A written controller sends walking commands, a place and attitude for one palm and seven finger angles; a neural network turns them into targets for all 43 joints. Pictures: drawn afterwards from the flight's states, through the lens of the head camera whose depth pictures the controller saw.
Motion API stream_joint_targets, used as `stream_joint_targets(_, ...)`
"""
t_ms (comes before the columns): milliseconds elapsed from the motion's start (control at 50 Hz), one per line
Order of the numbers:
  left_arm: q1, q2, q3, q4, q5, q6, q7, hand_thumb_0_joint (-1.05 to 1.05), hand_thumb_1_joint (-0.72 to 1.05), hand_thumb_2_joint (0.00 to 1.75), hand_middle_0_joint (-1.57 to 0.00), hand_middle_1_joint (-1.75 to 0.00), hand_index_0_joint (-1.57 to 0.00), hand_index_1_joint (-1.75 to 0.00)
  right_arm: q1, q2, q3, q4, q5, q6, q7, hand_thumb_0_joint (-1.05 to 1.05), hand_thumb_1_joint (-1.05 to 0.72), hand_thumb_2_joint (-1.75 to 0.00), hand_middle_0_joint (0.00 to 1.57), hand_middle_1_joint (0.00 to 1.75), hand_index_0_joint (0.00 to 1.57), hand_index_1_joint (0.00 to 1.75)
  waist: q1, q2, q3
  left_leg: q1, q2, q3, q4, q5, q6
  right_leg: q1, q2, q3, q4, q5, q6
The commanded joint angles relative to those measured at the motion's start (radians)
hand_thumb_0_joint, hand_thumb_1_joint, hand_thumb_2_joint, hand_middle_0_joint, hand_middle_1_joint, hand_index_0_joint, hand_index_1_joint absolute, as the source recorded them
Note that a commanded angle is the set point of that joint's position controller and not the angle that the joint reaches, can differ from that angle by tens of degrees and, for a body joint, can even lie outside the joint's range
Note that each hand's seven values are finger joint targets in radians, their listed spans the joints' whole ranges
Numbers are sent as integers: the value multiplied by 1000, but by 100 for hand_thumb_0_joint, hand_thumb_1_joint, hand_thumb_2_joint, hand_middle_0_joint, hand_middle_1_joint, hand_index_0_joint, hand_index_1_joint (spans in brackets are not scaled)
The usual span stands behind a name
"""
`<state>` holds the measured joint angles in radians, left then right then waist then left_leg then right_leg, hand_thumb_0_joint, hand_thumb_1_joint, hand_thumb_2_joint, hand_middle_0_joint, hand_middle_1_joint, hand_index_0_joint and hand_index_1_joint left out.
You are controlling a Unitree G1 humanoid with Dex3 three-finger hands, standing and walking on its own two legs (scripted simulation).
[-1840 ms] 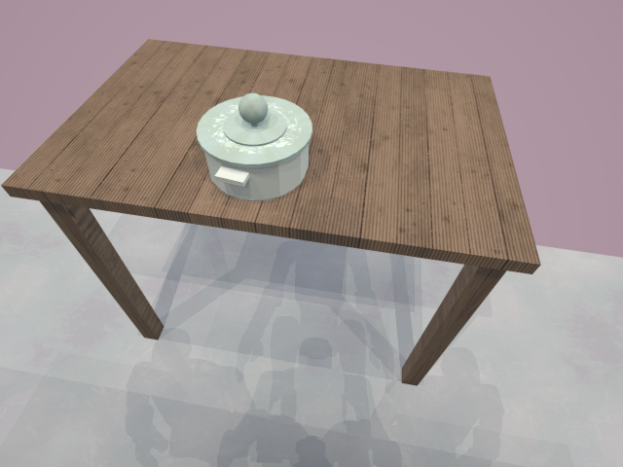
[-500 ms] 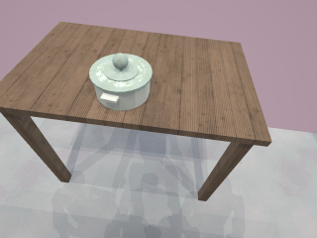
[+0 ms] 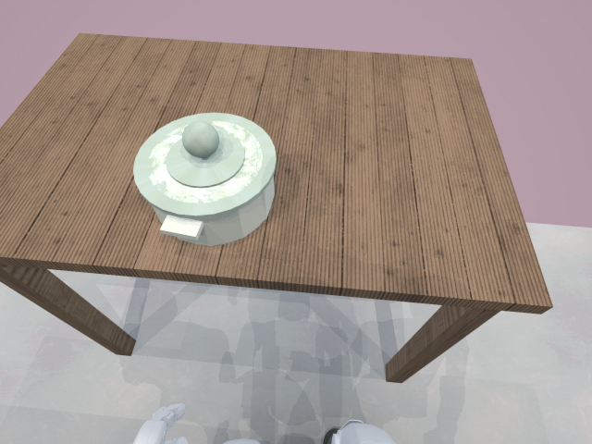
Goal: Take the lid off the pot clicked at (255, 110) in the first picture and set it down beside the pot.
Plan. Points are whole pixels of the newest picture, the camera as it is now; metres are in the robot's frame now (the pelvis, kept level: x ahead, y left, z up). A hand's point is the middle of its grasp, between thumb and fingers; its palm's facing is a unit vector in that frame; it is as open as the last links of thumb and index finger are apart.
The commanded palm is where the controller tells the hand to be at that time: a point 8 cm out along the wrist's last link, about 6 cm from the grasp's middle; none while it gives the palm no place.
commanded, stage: come to a stop and stand still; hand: left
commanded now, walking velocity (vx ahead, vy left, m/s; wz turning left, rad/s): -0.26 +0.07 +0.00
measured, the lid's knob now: (200, 139) +0.49 +0.15 +0.11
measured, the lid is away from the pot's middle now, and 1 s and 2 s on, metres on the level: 0.00 0.00 0.00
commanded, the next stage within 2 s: look again from close up in 1.16 s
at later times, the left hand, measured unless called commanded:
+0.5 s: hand out of the picture +0.00 +0.28 -0.17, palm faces +0.02 -0.98 -0.21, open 7.4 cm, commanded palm none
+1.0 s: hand out of the picture -0.05 +0.18 -0.16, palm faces +0.00 -0.99 -0.17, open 7.3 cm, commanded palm none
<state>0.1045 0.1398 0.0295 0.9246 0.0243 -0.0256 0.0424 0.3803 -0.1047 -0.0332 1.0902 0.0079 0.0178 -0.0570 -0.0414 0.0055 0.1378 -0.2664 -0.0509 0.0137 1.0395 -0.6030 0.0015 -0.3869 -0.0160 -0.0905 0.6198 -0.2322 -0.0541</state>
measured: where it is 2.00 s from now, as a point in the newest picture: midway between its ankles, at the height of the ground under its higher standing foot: outside the picture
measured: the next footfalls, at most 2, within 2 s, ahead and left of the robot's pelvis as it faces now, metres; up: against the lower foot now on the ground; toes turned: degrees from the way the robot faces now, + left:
left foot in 0.26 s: +0.10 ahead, +0.14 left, +0.00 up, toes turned +0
right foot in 0.72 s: -0.07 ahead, -0.08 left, +0.00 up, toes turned -2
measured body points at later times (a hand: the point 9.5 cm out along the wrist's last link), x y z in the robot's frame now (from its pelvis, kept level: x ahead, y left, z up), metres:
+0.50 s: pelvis -0.03 +0.06 +0.02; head -0.01 +0.11 +0.47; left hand +0.00 +0.33 -0.15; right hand +0.03 -0.17 -0.11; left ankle +0.01 +0.16 -0.72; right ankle -0.09 -0.09 -0.63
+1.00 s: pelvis -0.05 +0.02 +0.02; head -0.06 +0.02 +0.47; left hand -0.05 +0.23 -0.15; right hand -0.11 -0.19 -0.15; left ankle -0.01 +0.16 -0.72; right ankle -0.11 -0.08 -0.72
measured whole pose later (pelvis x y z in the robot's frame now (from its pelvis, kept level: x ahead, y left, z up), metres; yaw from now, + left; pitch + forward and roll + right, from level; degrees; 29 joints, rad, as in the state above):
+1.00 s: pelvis -0.05 +0.02 +0.02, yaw -2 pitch -2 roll +0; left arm 0.30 0.13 0.01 1.12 0.01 0.00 0.03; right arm 0.34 -0.13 -0.01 1.17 -0.01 0.01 -0.03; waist -0.02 0.00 0.00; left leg -0.25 0.04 -0.02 0.46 -0.19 -0.04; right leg -0.09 0.03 -0.02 0.43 -0.31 -0.03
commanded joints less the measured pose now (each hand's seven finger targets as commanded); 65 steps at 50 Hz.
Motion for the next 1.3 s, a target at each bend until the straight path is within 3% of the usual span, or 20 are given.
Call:
stream_joint_targets(0,103,154,53,-36,3,17,27,0,90,90,-20,-30,-20,-30,58,-68,-29,-60,-12,13,4,0,-90,-90,20,30,20,30,18,-127,-160,-136,74,-60,119,6,-28,114,-318,272,-218,761,-232)
stream_joint_targets(140,118,215,73,-56,15,30,9,0,90,90,-20,-30,-20,-30,-10,-86,-41,-111,-10,-1,22,0,-90,-90,20,30,20,30,23,-192,-267,-63,46,34,-228,195,-52,146,-230,218,-133,622,-150)
stream_joint_targets(200,92,200,70,-71,7,42,-1,0,90,90,-20,-30,-20,-30,21,-119,-46,-106,-9,-18,27,0,-90,-90,20,30,20,30,-15,-154,-245,128,58,29,-538,429,-33,39,-163,176,-58,320,-39)
stream_joint_targets(220,111,149,59,-83,1,51,-6,0,90,90,-20,-30,-20,-30,8,-185,-54,-120,-18,-29,28,0,-90,-90,20,30,20,30,-12,58,-217,150,207,-154,-657,535,19,-68,-66,111,68,2,26)
stream_joint_targets(240,156,107,51,-86,-5,61,-3,0,90,90,-20,-30,-20,-30,-51,-267,-65,-165,-33,-31,28,0,-90,-90,20,30,20,30,5,323,-177,34,436,-414,-775,606,118,-131,56,55,288,-366,87)
stream_joint_targets(260,127,155,54,-89,0,74,2,0,90,90,-20,-30,-20,-30,-94,-290,-62,-193,-48,-22,27,0,-90,-90,20,30,20,30,-10,228,-139,-114,482,-472,-807,539,195,-82,43,163,440,-361,73)
stream_joint_targets(300,153,170,78,-44,11,78,-9,0,90,90,-20,-30,-20,-30,-188,-238,-44,-194,-48,-27,11,0,-90,-90,20,30,20,30,46,178,-77,-124,371,-343,-817,395,147,-141,36,215,567,-201,74)
stream_joint_targets(360,213,164,70,1,7,71,-30,0,90,90,-20,-30,-20,-30,-202,-215,-29,-192,-38,-37,7,0,-90,-90,20,30,20,30,55,126,-119,2,290,-220,-799,415,114,-167,32,192,591,-89,96)
stream_joint_targets(480,191,159,55,-13,3,78,-37,0,90,90,-20,-30,-20,-30,-69,-228,-37,-140,-36,-32,2,0,-90,-90,20,30,20,30,4,128,-144,140,308,-256,-822,380,124,-145,11,166,391,-147,102)
stream_joint_targets(600,253,122,31,35,-12,62,-35,0,90,90,-20,-30,-20,-30,-64,-250,-50,-105,-38,-22,16,0,-90,-90,20,30,20,30,12,194,-160,73,284,-259,-839,264,115,110,18,91,-30,-218,65)
stream_joint_targets(660,356,130,27,97,-9,45,-24,0,90,90,-20,-30,-20,-30,-69,-209,-45,-79,-24,-16,23,0,-90,-90,20,30,20,30,51,65,-156,-50,185,-148,-757,192,33,330,-1,87,-314,-23,48)
stream_joint_targets(700,299,199,27,90,-5,33,-13,0,90,90,-20,-30,-20,-30,-80,-124,-20,-81,-15,-12,27,0,-90,-90,20,30,20,30,27,-163,-88,-72,75,-14,-556,225,-22,174,-190,333,-450,-218,-34)
stream_joint_targets(720,236,215,24,75,-6,30,-13,0,90,90,-20,-30,-20,-30,-74,-123,-15,-76,-21,-12,35,0,-90,-90,20,30,20,30,12,-170,-60,-30,78,-9,-516,256,-19,71,-235,352,-481,-304,-61)
stream_joint_targets(760,202,172,17,87,-11,10,-10,0,90,90,-20,-30,-20,-30,-81,-120,-10,-52,-30,-11,37,0,-90,-90,20,30,20,30,17,-235,-13,-43,88,-22,-476,328,-10,65,-189,332,-456,-94,-63)
stream_joint_targets(840,228,122,3,127,-24,2,-9,0,90,90,-20,-30,-20,-30,-18,-116,1,15,-19,-27,28,0,-90,-90,20,30,20,30,15,-69,-38,54,118,-66,-603,528,-3,114,-96,188,-319,89,-3)
stream_joint_targets(960,251,107,5,167,-25,5,-4,0,90,90,-20,-30,-20,-30,-16,-110,7,53,-21,-26,19,0,-90,-90,20,30,20,30,29,16,-21,53,125,-72,-629,512,-8,142,-79,194,-335,44,10)
stream_joint_targets(1220,265,78,6,184,-18,0,-1,0,90,90,-20,-30,-20,-30,-31,-104,4,59,-18,-37,16,0,-90,-90,20,30,20,30,34,-10,-74,76,135,-82,-625,570,3,182,-71,170,-301,126,20)
stream_joint_targets(1240,229,177,-34,117,-14,-33,13,0,90,90,-20,-30,-20,-30,-53,-120,27,-27,-36,-44,31,0,-90,-90,20,30,20,30,8,11,4,102,80,-89,-572,681,38,147,-13,155,-256,270,4)
stream_joint_targets(1260,268,121,-10,113,-14,-16,15,0,90,90,-20,-30,-20,-30,-76,-100,-7,-52,-26,-50,33,0,-90,-90,20,30,20,30,41,29,-54,72,133,-78,-528,621,11,117,-70,179,-239,150,2)
stream_joint_targets(1280,269,113,-10,120,-13,-17,16,0,90,90,-20,-30,-20,-30,-93,-97,-9,-58,-24,-48,30,0,-90,-90,20,30,20,30,33,36,-96,74,126,-78,-520,617,9,141,-80,195,-247,197,-7)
